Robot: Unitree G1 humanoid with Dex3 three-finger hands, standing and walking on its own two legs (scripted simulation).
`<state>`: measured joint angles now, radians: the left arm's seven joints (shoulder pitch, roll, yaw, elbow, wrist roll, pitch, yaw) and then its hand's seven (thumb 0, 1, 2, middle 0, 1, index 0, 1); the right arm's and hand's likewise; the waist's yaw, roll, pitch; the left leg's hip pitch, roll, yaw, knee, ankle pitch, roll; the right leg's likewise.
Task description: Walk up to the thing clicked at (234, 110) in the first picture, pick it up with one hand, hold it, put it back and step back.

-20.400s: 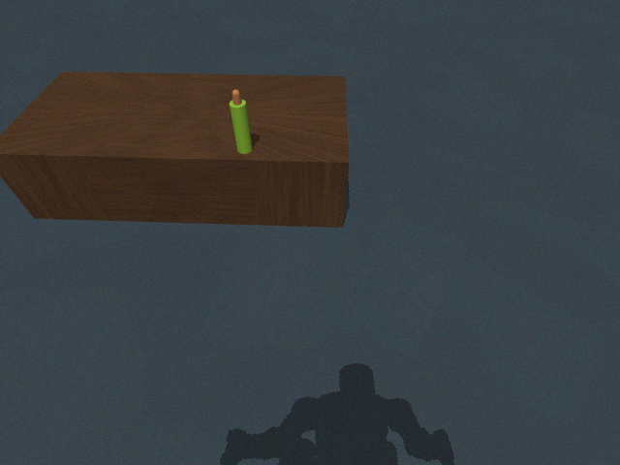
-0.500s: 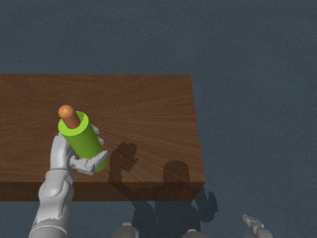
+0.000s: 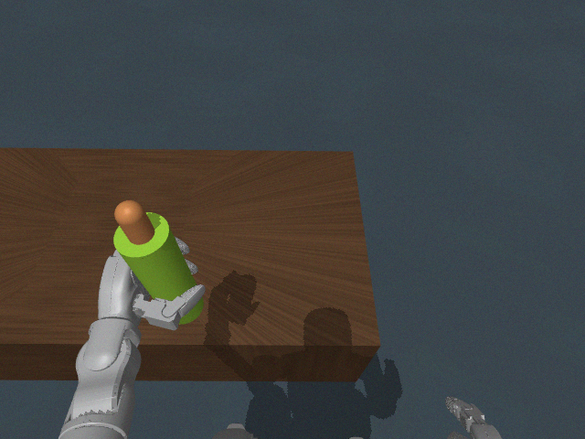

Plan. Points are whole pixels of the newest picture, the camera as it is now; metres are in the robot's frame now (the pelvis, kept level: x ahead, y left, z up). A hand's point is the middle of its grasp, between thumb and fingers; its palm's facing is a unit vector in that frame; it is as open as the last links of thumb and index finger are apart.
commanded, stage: hold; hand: left
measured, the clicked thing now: (161, 266) +0.32 +0.17 +0.08
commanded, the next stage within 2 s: none
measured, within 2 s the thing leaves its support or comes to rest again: neither
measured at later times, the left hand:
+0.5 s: hand (168, 280) +0.31 +0.17 +0.04, palm faces +0.03 -1.00 +0.00, open 8.5 cm
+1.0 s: hand (170, 285) +0.31 +0.17 +0.04, palm faces +0.03 -1.00 +0.00, open 8.5 cm
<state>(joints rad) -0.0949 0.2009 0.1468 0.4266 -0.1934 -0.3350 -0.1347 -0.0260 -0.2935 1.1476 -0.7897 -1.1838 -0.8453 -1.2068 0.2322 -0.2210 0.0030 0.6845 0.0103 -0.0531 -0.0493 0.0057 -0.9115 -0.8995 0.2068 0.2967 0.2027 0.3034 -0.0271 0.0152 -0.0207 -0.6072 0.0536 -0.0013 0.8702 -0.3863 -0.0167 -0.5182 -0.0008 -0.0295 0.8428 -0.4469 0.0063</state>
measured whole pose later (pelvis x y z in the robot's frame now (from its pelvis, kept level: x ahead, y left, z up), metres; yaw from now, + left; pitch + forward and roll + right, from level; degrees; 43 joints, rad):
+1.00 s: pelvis -0.01 +0.01 +0.01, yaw +0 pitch +4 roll -1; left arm -0.10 0.19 0.13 0.46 -0.18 -0.34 -0.13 -0.03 -0.28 1.15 -0.77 -1.21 -0.82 -1.23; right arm 0.23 -0.22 0.01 0.68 0.01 -0.07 -0.04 0.01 -0.90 -0.90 0.21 0.30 0.20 0.30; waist -0.02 0.01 0.00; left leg -0.54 0.05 0.01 0.81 -0.35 -0.01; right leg -0.45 -0.01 -0.02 0.78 -0.40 0.01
